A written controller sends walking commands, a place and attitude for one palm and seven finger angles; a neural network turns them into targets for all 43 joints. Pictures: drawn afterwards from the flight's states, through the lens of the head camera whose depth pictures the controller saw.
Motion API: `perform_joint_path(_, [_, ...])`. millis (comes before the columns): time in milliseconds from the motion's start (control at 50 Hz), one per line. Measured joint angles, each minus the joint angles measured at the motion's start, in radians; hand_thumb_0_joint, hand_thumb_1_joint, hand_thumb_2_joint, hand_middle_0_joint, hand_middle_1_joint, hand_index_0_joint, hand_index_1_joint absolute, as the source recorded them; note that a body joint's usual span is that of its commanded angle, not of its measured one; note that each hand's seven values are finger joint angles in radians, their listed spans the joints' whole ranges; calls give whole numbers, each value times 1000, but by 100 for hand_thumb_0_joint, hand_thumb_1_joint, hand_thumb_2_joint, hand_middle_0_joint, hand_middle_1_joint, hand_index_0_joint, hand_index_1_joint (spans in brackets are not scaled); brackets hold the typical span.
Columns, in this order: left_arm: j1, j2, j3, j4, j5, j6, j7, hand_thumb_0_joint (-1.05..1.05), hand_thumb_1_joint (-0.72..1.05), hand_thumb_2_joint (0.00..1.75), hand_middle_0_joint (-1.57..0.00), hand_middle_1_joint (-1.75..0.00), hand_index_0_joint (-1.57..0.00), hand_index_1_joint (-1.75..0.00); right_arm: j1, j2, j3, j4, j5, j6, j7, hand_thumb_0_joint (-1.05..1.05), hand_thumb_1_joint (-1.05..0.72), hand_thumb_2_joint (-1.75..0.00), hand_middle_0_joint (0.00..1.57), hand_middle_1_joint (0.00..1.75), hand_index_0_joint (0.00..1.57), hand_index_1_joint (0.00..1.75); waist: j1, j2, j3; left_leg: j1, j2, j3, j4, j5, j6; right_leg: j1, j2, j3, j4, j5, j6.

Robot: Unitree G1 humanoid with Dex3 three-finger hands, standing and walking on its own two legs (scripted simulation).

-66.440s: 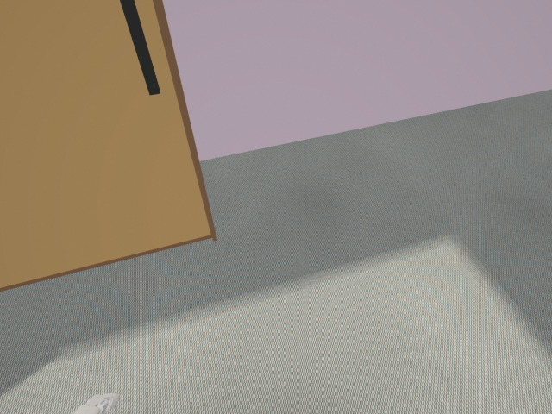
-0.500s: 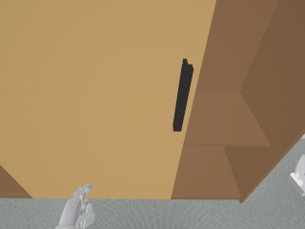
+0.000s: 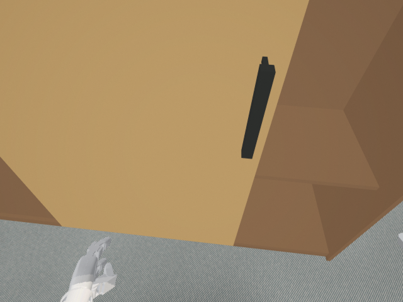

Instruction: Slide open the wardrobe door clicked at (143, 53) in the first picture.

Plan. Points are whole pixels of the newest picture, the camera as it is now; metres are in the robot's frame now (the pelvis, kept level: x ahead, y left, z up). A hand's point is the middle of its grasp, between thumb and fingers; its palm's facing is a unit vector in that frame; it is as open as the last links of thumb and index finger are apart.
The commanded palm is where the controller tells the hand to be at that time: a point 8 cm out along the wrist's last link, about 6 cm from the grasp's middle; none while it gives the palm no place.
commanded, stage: step back with the hand held close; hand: right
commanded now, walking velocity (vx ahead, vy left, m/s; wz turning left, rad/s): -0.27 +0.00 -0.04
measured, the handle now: (254, 112) +0.49 -0.09 +0.13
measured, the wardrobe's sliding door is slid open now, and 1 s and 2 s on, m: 0.47 0.47 0.47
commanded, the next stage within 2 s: stop stepping back and stand still in 0.64 s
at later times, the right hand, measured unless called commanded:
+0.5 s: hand out of the picture +0.12 -0.29 +0.16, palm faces +0.54 +0.74 -0.39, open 7.4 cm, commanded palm +0.04 -0.32 +0.18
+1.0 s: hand out of the picture -0.05 -0.31 +0.19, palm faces +0.59 +0.71 -0.37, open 7.4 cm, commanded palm -0.12 -0.33 +0.18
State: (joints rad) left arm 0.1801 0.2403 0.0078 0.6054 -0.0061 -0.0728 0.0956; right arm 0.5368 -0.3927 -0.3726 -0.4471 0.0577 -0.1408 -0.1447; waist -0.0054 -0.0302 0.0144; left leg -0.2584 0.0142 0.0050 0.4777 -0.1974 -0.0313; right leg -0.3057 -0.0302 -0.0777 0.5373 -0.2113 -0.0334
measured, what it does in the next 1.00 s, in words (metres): walks backwards: left foot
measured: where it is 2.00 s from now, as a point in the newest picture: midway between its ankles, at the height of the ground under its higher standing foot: outside the picture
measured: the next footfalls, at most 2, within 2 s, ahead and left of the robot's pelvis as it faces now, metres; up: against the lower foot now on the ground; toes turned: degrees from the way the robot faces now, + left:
left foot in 0.98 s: -0.17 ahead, +0.08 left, +0.00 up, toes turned -8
right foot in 1.16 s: -0.21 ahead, -0.22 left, +0.00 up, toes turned -4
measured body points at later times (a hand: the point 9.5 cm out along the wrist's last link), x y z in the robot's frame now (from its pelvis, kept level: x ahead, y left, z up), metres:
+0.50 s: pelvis -0.07 -0.01 -0.02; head -0.07 -0.03 +0.43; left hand +0.10 +0.22 -0.09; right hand +0.08 -0.32 +0.18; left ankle +0.04 +0.14 -0.73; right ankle +0.05 -0.10 -0.73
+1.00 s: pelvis -0.21 -0.02 -0.04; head -0.22 -0.06 +0.41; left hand -0.01 +0.18 -0.10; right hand -0.08 -0.35 +0.21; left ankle -0.21 +0.08 -0.74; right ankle -0.01 -0.12 -0.71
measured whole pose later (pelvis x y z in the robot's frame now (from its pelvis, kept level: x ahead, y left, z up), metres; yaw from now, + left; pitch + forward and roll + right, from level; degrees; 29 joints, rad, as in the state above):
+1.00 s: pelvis -0.21 -0.02 -0.04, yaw -8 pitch -3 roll +2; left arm 0.21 0.15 0.00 0.63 0.01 -0.14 0.04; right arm 0.42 -0.52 -0.52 -0.64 0.08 -0.18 -0.15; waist 0.00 0.08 0.03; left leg -0.28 -0.06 0.04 0.77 -0.55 0.10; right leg -0.69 -0.03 -0.13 0.80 -0.32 0.05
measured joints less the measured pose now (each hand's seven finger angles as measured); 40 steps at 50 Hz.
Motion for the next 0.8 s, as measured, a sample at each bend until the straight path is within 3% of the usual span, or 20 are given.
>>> perform_joint_path(100, [12,-7,-5,-7,-3,-3,3,1,91,89,-20,-30,-20,-30,-9,-12,-30,-8,-5,-22,-19,1,-89,-90,21,30,21,31,-3,6,3,-39,5,-1,26,11,-6,-41,4,0,29,9,-11])
perform_joint_path(380, [40,-25,-21,17,8,-52,4,1,90,89,-20,-30,-21,-30,-48,30,-37,-12,-39,-89,-48,1,-89,-90,21,30,21,31,-9,17,18,-111,-3,1,81,33,-1,-138,13,29,111,-12,-22])
perform_joint_path(480, [41,-26,-18,18,12,-72,8,1,90,89,-20,-30,-21,-30,-75,20,-41,-23,-50,-104,-49,1,-89,-90,21,30,21,31,4,17,35,-124,-24,-16,102,-3,10,-155,15,42,114,2,-29])
perform_joint_path(560, [38,-31,-14,13,16,-79,4,1,90,89,-20,-30,-21,-30,-78,-9,-67,-39,-51,-120,-44,1,-89,-90,21,30,21,31,16,29,44,-139,-34,-40,123,43,9,-176,19,38,137,2,-29])
perform_joint_path(600, [32,-28,-11,16,19,-78,1,1,90,89,-20,-30,-21,-30,-73,-10,-76,-43,-51,-128,-42,1,-89,-90,21,30,21,31,11,32,44,-152,-30,-42,135,48,-1,-193,18,32,162,-46,-27])
perform_joint_path(700, [9,-11,-2,31,25,-67,-5,1,90,89,-20,-30,-21,-30,-88,15,-62,-55,-46,-125,-43,1,-89,-90,21,30,21,31,-10,35,48,-196,-20,-38,144,24,12,-252,25,32,217,-207,4])
perform_joint_path(760, [-14,-5,-1,45,26,-56,-8,1,90,89,-20,-30,-21,-30,-103,13,-54,-90,-40,-122,-44,1,-89,-90,21,30,21,31,-18,48,70,-218,4,-13,158,39,8,-274,29,34,243,-219,14])
perform_joint_path(800, [-25,-7,-5,40,28,-52,-2,1,90,89,-20,-30,-21,-30,-113,2,-59,-112,-36,-119,-42,1,-89,-90,21,30,21,31,-21,52,83,-256,4,0,234,-102,19,-285,18,29,249,-175,-10])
